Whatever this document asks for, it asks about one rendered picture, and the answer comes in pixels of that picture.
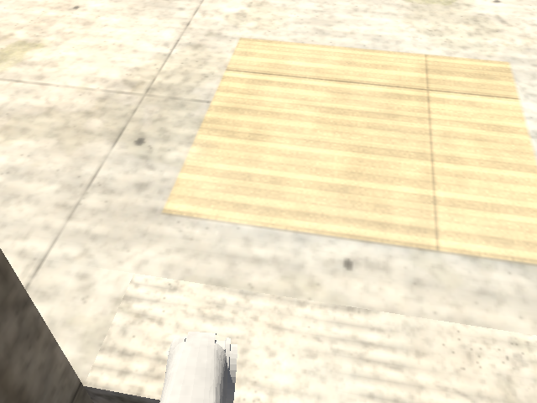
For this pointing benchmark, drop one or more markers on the left robot thigh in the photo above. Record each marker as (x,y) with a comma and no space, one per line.
(201,370)

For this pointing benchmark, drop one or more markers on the robot left shin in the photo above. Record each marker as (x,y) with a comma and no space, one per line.
(174,343)

